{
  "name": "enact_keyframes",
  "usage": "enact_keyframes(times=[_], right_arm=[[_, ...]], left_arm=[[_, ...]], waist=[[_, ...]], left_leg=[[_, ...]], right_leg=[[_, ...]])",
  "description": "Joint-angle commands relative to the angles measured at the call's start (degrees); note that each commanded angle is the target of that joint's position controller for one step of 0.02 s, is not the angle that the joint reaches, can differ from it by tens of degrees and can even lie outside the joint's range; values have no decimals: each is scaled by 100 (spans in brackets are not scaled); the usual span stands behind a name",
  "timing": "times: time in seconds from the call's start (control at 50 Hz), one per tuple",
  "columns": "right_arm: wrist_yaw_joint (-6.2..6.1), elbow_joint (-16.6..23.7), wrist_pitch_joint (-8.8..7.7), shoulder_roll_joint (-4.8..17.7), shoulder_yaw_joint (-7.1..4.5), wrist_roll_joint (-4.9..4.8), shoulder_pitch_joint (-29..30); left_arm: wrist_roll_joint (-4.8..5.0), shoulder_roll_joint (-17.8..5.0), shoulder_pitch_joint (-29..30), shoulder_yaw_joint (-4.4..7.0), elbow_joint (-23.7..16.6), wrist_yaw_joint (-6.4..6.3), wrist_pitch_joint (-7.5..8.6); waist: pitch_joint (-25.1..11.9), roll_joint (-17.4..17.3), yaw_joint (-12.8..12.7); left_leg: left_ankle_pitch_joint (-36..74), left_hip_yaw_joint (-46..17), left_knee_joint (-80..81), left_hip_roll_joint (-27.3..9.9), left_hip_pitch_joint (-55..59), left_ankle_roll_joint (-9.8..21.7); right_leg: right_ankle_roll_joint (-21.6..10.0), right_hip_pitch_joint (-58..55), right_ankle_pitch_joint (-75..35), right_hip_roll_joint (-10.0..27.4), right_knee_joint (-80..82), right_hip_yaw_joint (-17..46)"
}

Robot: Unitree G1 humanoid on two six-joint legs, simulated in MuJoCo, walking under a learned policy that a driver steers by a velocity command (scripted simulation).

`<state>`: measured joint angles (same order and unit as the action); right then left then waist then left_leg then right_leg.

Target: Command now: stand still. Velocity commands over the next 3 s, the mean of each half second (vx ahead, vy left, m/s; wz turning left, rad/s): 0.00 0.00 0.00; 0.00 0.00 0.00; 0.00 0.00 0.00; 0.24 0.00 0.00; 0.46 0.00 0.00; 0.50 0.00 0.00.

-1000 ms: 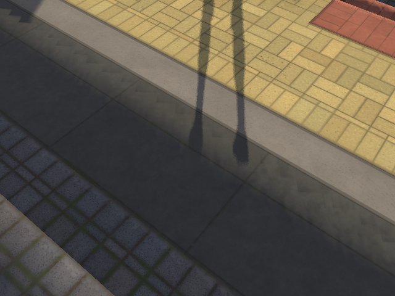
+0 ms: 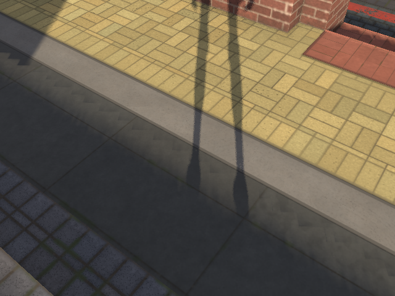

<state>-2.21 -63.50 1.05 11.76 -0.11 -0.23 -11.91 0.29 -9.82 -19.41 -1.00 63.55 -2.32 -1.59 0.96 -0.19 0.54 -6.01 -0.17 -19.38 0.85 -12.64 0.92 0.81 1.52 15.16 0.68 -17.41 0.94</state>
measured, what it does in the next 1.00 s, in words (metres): stands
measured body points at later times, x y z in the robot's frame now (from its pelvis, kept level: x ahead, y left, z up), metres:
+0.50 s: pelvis +0.00 +0.01 +0.00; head +0.02 +0.01 +0.45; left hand -0.07 +0.23 -0.16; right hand +0.01 -0.23 -0.16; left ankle +0.05 +0.11 -0.75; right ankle -0.06 -0.13 -0.75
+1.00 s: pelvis +0.01 +0.02 +0.00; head +0.03 +0.02 +0.45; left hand -0.08 +0.23 -0.15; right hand +0.02 -0.22 -0.16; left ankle +0.05 +0.11 -0.75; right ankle -0.06 -0.13 -0.75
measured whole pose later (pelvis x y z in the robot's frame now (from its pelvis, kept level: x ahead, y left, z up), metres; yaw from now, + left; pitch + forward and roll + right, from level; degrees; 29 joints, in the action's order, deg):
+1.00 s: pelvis +0.01 +0.02 +0.00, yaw +0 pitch +0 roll +1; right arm -2.2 -63.2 1.0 10.0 -0.1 -0.8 -15.1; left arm 0.8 -7.2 -25.9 -0.2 65.5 -4.1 -1.2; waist 1.1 0.3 0.2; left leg -7.6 0.4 -20.9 3.2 -13.4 2.7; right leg 2.5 2.5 17.3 2.9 -19.5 2.0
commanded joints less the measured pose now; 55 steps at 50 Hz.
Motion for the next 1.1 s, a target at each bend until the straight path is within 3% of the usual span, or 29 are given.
enact_keyframes(times=[0.02, 0.22, 1.1], right_arm=[[-13, 87, -38, 546, -72, -1, -199], [-12, 28, -16, 484, -82, -20, -351], [-7, 130, -28, 312, -75, -61, -671]], left_arm=[[2, -491, -537, 65, 13, -26, 14], [24, -408, -818, 81, 121, -126, 4], [52, -131, -1521, 156, 278, -197, 38]], waist=[[218, 60, 7], [256, 55, -20], [378, 139, -27]], left_leg=[[293, -231, 248, -122, 541, 237], [140, -252, 249, -92, 463, 260], [227, -280, 177, -10, 471, 385]], right_leg=[[-85, 849, -565, 15, 431, 155], [-43, 927, -408, 9, 300, 111], [70, 955, -385, 33, 190, 97]])
Next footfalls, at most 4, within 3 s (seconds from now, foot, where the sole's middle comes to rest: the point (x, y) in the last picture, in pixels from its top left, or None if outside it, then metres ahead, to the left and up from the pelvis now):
2.36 right None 0.35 -0.11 -0.94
2.90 left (150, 255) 0.82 0.24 -1.09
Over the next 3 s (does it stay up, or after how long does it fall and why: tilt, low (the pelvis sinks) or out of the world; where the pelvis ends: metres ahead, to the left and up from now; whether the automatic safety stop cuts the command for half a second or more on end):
stays up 0.70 0.13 -0.35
